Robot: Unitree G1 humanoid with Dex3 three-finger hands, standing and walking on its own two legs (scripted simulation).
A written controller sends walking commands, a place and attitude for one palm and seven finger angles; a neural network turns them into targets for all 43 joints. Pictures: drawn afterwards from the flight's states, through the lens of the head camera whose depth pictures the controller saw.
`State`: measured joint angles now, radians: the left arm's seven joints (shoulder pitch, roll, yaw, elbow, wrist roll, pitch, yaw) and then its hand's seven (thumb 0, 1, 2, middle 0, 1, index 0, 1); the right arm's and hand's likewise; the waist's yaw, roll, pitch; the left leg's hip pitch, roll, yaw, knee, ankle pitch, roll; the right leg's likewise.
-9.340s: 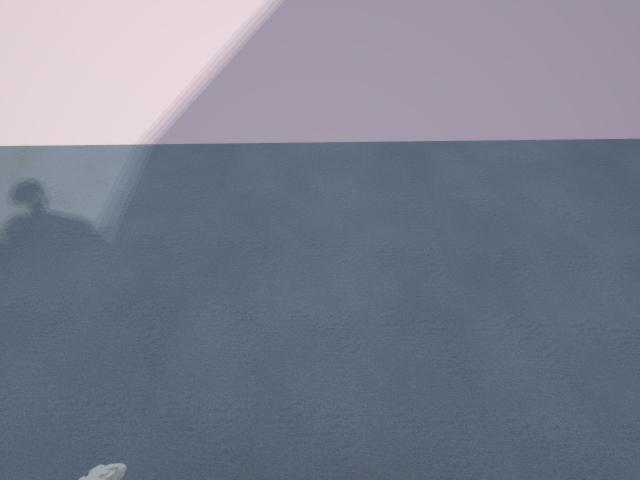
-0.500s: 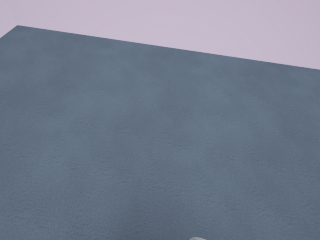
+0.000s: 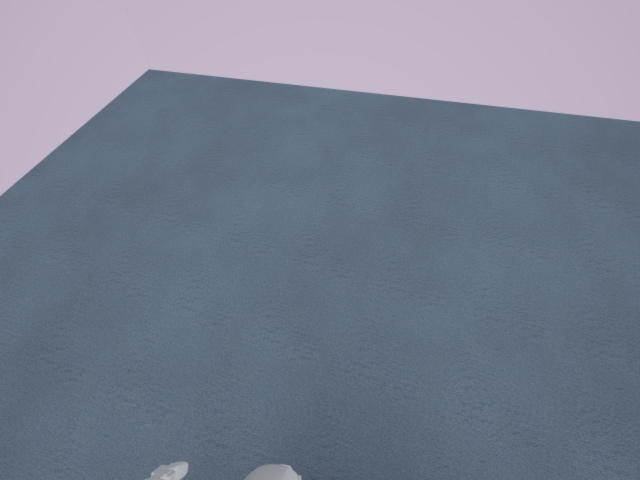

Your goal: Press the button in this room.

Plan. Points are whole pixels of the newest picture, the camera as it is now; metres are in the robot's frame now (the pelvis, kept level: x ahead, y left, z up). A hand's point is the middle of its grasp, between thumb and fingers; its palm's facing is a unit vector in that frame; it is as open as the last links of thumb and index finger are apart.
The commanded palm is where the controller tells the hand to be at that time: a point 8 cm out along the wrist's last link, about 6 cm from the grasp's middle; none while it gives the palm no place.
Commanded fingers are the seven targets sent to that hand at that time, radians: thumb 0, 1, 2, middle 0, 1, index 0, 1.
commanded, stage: turn or walk to find it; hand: left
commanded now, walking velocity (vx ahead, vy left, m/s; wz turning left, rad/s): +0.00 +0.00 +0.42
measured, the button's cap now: out of the picture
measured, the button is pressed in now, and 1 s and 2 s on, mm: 0 0 0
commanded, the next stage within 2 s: none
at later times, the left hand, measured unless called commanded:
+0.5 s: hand out of the picture -0.03 +0.26 -0.17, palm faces +0.28 -0.93 -0.26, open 7.4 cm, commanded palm none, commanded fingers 0.00 0.90 0.90 -0.20 -0.30 -0.20 -0.30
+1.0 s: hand out of the picture -0.06 +0.19 -0.15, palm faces +0.46 -0.85 -0.26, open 7.4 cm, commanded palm none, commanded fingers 0.00 0.90 0.90 -0.20 -0.30 -0.20 -0.30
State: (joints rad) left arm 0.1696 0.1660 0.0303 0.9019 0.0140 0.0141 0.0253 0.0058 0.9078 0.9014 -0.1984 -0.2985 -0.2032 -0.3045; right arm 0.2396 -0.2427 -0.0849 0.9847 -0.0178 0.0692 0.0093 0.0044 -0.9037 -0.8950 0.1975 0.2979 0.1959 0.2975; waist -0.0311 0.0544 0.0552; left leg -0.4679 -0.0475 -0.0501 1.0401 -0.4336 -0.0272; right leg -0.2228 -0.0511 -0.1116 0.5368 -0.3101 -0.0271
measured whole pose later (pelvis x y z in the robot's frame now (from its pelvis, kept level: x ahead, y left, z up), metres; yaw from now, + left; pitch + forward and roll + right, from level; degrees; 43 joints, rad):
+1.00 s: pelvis -0.03 -0.01 +0.00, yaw +27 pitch -1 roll +2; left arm 0.23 0.17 0.03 0.93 0.03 0.01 0.02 0.01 0.91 0.90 -0.20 -0.30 -0.20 -0.30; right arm 0.23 -0.25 -0.08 1.00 -0.02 0.08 0.02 0.00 -0.91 -0.90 0.19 0.30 0.19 0.30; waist -0.01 0.02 0.07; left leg -0.42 0.03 0.00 1.01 -0.43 -0.06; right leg -0.22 -0.11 -0.20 0.52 -0.28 -0.02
